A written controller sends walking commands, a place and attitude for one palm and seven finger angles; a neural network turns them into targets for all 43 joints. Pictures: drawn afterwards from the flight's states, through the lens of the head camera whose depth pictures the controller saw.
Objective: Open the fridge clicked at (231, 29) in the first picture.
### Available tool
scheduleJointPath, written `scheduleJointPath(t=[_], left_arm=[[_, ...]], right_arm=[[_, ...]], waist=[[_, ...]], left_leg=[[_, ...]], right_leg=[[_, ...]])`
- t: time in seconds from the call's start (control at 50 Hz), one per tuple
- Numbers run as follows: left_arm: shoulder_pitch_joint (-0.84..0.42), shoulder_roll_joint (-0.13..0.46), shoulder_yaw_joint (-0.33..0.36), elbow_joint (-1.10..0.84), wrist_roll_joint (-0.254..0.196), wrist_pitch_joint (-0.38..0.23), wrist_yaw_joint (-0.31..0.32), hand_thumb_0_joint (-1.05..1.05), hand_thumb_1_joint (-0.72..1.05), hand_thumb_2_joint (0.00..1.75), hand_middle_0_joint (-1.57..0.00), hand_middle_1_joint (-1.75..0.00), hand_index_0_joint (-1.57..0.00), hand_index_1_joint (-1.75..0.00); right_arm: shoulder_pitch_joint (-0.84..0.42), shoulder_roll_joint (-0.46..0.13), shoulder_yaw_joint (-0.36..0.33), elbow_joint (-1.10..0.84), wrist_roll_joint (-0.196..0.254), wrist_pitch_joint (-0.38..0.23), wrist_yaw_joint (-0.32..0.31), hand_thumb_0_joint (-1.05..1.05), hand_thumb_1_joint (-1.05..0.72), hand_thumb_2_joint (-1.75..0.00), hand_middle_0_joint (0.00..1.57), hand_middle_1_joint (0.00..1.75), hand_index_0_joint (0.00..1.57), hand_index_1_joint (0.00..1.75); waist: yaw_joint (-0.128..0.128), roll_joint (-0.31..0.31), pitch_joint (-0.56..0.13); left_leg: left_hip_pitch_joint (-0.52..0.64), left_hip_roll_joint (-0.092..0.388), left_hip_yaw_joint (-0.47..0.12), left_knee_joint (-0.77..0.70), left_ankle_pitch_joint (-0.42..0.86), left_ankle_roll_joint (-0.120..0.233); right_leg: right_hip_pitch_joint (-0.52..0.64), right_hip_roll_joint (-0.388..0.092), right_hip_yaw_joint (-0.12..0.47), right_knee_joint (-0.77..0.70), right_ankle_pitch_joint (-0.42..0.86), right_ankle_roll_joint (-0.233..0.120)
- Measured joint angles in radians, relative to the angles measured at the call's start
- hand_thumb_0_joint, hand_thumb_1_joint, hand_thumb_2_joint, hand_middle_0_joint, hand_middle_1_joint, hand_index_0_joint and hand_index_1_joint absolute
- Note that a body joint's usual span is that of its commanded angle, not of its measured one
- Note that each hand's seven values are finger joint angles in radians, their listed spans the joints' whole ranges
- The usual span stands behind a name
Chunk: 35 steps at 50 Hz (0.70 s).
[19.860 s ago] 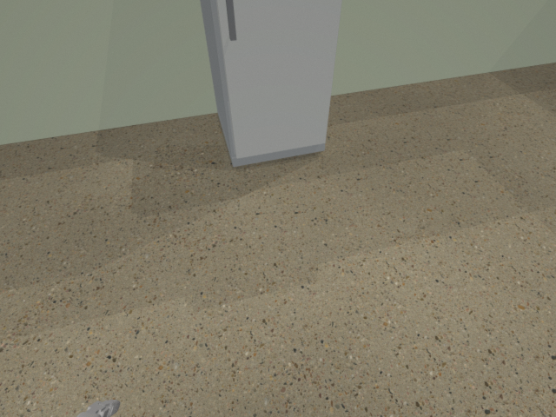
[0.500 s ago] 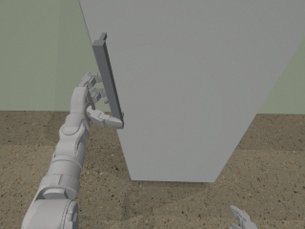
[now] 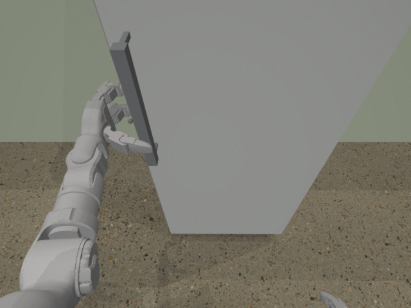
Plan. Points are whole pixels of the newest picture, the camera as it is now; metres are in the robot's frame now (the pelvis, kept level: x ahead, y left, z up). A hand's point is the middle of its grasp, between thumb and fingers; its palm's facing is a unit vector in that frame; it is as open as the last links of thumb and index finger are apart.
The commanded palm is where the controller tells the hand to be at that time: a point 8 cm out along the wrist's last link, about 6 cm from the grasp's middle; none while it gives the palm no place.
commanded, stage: slide the fingers in behind the handle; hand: left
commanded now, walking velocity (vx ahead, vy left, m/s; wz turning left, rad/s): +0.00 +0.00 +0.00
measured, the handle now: (141, 110) +0.48 +0.14 +0.12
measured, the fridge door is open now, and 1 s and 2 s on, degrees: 0 0 0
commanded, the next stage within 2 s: grip the handle and tug to test in 1.88 s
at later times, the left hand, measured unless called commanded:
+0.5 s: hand (132, 124) +0.43 +0.15 +0.13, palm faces -0.03 -1.00 +0.00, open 13.9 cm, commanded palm +0.40 +0.20 +0.13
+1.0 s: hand (139, 126) +0.43 +0.13 +0.13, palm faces -0.02 -1.00 +0.00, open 14.0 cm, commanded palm +0.40 +0.18 +0.13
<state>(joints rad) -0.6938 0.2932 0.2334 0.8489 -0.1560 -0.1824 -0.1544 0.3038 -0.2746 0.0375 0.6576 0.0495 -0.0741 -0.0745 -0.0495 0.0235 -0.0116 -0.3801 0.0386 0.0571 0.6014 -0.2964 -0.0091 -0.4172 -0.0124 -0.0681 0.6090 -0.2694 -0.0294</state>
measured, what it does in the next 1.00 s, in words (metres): stands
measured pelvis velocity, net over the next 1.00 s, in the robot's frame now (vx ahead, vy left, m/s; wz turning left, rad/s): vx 0.02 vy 0.01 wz -0.01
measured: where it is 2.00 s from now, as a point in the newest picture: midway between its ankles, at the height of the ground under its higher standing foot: outside the picture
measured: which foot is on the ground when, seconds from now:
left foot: down 0.00-1.00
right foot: down 0.00-1.00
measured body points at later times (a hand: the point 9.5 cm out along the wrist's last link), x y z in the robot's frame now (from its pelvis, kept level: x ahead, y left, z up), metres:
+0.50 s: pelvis +0.00 +0.01 +0.00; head +0.03 +0.00 +0.45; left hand +0.42 +0.20 +0.14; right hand +0.10 -0.24 -0.11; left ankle +0.01 +0.13 -0.73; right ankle +0.03 -0.10 -0.73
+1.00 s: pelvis +0.02 +0.01 +0.00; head +0.04 +0.00 +0.45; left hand +0.42 +0.19 +0.13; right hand +0.14 -0.23 -0.11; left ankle +0.01 +0.13 -0.73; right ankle +0.03 -0.10 -0.73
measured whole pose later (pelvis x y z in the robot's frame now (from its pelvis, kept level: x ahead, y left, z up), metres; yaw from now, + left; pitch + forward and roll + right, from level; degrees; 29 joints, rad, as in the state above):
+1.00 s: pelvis +0.02 +0.01 +0.00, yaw +0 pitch +4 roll +0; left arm -0.56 0.18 0.16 0.64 -0.16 -0.12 -0.08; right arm 0.29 -0.25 0.04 0.63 0.04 -0.07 -0.05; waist -0.02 0.03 -0.04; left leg -0.35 0.03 0.07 0.59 -0.32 0.00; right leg -0.39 -0.02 -0.05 0.60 -0.28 -0.01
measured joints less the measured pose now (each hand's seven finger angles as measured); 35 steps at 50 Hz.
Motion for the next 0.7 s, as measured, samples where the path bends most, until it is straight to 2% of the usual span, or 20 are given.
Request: scheduleJointPath(t=[0.16,0.32,0.4,0.52,0.62,0.7], left_arm=[[-0.055,-0.003,-0.015,0.076,-0.003,-0.037,0.004,-0.01,-0.50,0.30,-0.37,-1.25,-0.36,-1.25],[-0.034,-0.014,-0.016,0.070,-0.002,-0.047,0.014,-0.01,-0.50,0.30,-0.34,-1.24,-0.33,-1.23],[-0.008,-0.021,-0.014,0.037,-0.003,-0.041,0.012,-0.01,-0.50,0.30,-0.32,-1.23,-0.32,-1.21],[0.065,-0.056,-0.028,-0.067,-0.009,-0.023,0.017,-0.01,-0.50,0.30,-0.31,-1.21,-0.30,-1.20],[0.064,-0.061,-0.041,-0.078,0.004,0.019,0.043,-0.01,-0.50,0.30,-0.30,-1.20,-0.30,-1.20],[0.072,-0.066,-0.048,-0.120,0.003,0.021,0.057,-0.01,-0.50,0.30,-0.30,-1.20,-0.30,-1.20]], right_arm=[[0.028,0.002,-0.003,0.024,-0.002,-0.008,0.009,0.01,-0.90,-0.90,0.20,0.30,0.20,0.30],[0.035,0.012,0.002,0.016,-0.004,-0.015,0.022,0.01,-0.90,-0.90,0.20,0.30,0.20,0.30],[0.030,0.015,0.004,0.004,-0.003,-0.016,0.023,0.01,-0.90,-0.90,0.20,0.30,0.20,0.30],[0.020,0.014,0.000,-0.015,-0.002,-0.016,0.027,0.01,-0.90,-0.90,0.20,0.30,0.20,0.30],[-0.009,0.017,0.004,-0.024,-0.001,-0.012,0.020,0.01,-0.90,-0.90,0.20,0.30,0.20,0.30],[-0.023,0.019,0.001,-0.030,-0.004,-0.017,0.017,0.01,-0.90,-0.90,0.20,0.30,0.20,0.30]], waist=[[0.005,0.008,-0.007],[0.003,0.006,-0.024],[0.001,0.003,-0.025],[0.012,0.005,-0.031],[0.014,-0.001,-0.017],[0.019,0.000,-0.011]], left_leg=[[-0.034,-0.009,-0.007,0.019,-0.002,0.007],[-0.037,-0.010,0.004,0.025,-0.007,0.012],[-0.028,-0.008,0.010,0.025,-0.011,0.013],[-0.005,-0.008,0.019,0.015,-0.015,0.015],[0.001,-0.010,0.012,0.013,-0.014,0.016],[0.003,-0.009,0.012,0.009,-0.013,0.015]], right_leg=[[-0.028,-0.010,-0.005,0.014,-0.002,0.006],[-0.035,-0.011,0.006,0.019,-0.002,0.011],[-0.028,-0.008,0.012,0.017,-0.002,0.012],[-0.008,-0.007,0.021,0.009,-0.003,0.016],[0.002,-0.009,0.014,0.005,-0.004,0.016],[0.004,-0.008,0.014,-0.001,-0.002,0.016]])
